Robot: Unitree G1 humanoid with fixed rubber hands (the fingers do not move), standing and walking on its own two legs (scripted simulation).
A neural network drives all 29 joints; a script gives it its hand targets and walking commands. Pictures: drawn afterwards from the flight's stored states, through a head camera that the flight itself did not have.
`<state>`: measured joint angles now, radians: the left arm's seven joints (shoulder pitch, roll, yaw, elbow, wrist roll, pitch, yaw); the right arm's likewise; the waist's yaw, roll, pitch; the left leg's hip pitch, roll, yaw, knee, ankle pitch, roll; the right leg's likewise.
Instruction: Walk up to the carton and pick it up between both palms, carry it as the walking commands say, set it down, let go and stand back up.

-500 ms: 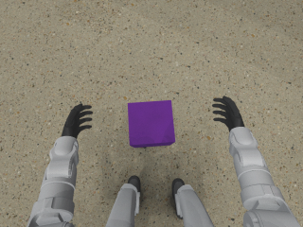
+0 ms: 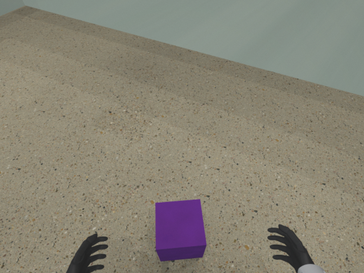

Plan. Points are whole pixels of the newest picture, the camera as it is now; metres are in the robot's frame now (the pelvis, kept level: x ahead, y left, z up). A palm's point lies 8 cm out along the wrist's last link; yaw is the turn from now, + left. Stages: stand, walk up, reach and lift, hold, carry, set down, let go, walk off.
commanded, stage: let go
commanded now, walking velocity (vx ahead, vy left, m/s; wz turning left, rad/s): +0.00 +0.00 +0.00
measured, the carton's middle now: (179, 231) +0.40 +0.02 -0.65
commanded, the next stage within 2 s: stand in 0.20 s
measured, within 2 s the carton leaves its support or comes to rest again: neither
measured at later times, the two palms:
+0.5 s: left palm out of the picture +0.12 +0.28 -0.11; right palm out of the picture +0.12 -0.27 -0.11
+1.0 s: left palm out of the picture +0.05 +0.26 -0.14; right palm out of the picture +0.08 -0.25 -0.14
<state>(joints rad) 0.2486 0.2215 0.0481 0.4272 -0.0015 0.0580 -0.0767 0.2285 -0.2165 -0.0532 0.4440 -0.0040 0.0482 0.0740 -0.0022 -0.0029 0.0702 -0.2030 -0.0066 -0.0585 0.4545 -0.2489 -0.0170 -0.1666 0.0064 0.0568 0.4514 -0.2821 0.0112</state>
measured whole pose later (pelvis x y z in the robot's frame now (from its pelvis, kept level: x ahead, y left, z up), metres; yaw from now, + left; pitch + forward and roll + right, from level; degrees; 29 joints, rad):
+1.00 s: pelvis +0.06 +0.00 -0.01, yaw +3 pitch +2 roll +0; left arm 0.39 0.25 -0.01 0.92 0.01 0.00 0.04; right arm 0.37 -0.24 0.00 0.94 -0.01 -0.01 -0.03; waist 0.01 -0.01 -0.06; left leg -0.21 -0.01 -0.06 0.58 -0.39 -0.01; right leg -0.14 -0.03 -0.02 0.53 -0.43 0.02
